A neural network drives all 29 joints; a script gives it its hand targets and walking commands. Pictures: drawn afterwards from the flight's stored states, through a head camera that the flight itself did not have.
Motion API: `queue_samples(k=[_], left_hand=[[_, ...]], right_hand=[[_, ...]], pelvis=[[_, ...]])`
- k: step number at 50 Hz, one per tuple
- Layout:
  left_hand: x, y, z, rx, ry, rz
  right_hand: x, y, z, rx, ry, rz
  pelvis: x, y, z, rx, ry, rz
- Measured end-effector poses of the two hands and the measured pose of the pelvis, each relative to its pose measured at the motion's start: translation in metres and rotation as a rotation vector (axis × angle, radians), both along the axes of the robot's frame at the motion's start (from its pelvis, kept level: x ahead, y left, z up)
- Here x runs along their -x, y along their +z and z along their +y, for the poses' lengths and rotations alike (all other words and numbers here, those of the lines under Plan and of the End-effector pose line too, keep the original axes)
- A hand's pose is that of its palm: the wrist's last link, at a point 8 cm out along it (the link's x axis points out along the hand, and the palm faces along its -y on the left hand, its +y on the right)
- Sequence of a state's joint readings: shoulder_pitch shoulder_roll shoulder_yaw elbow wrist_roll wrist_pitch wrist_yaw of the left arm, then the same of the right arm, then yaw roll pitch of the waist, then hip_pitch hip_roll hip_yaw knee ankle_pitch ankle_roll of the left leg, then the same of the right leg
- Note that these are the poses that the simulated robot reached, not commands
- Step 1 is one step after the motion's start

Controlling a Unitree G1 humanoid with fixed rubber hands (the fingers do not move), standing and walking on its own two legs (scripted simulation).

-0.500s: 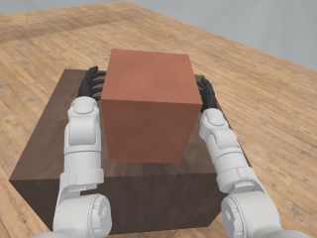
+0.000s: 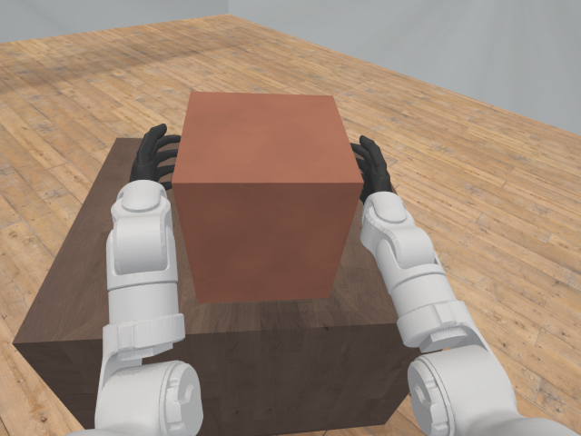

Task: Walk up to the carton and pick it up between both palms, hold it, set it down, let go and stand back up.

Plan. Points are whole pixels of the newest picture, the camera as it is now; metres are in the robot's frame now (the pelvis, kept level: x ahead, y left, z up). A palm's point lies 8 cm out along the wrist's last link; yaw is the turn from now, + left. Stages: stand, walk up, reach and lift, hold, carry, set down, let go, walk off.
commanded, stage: hold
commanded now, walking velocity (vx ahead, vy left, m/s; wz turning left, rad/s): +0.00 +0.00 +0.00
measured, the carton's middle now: (264, 201) +0.41 +0.01 +0.13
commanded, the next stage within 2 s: none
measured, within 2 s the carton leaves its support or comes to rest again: neither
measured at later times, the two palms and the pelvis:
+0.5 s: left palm (147, 176) +0.35 +0.16 +0.22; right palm (379, 186) +0.35 -0.14 +0.20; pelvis -0.01 +0.00 +0.00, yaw +0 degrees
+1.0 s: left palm (151, 167) +0.36 +0.16 +0.22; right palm (381, 183) +0.36 -0.14 +0.21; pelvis -0.01 +0.00 +0.00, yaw -1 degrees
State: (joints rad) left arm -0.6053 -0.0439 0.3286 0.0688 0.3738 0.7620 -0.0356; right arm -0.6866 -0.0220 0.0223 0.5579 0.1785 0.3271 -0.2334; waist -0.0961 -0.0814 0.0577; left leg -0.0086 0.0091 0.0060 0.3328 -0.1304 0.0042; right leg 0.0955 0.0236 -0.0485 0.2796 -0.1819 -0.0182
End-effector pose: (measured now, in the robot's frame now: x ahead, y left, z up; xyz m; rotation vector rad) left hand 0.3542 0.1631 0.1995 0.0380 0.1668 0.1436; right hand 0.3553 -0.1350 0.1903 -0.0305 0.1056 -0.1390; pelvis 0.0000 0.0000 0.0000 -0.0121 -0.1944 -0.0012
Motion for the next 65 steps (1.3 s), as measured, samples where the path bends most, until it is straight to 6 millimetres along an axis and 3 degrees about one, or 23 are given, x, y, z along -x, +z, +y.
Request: queue_samples(k=[20, 33, 41, 53, 65], left_hand=[[0.001, 0.022, -0.004, -0.017, 0.001, -0.027], [0.010, 0.005, 0.004, 0.020, 0.002, 0.007], [0.009, 0.014, 0.001, 0.002, -0.007, -0.008], [-0.006, 0.025, -0.005, -0.028, -0.011, -0.011], [-0.001, 0.007, 0.004, 0.013, -0.005, 0.004]], right_hand=[[0.001, 0.015, -0.003, -0.015, -0.002, -0.029], [0.010, 0.009, 0.004, 0.006, -0.005, 0.005], [0.012, 0.013, 0.002, -0.016, -0.018, -0.012], [-0.002, 0.020, -0.005, -0.032, -0.016, -0.021], [0.002, 0.010, 0.004, -0.009, -0.013, -0.004]], pelvis=[[0.007, 0.000, 0.000, -0.002, -0.006, 0.003], [0.010, -0.001, -0.002, 0.000, 0.000, -0.007], [0.016, -0.001, 0.001, 0.002, 0.010, -0.003], [0.012, 0.000, 0.005, -0.001, -0.018, 0.029], [0.001, 0.000, 0.000, 0.002, 0.003, -0.002]])
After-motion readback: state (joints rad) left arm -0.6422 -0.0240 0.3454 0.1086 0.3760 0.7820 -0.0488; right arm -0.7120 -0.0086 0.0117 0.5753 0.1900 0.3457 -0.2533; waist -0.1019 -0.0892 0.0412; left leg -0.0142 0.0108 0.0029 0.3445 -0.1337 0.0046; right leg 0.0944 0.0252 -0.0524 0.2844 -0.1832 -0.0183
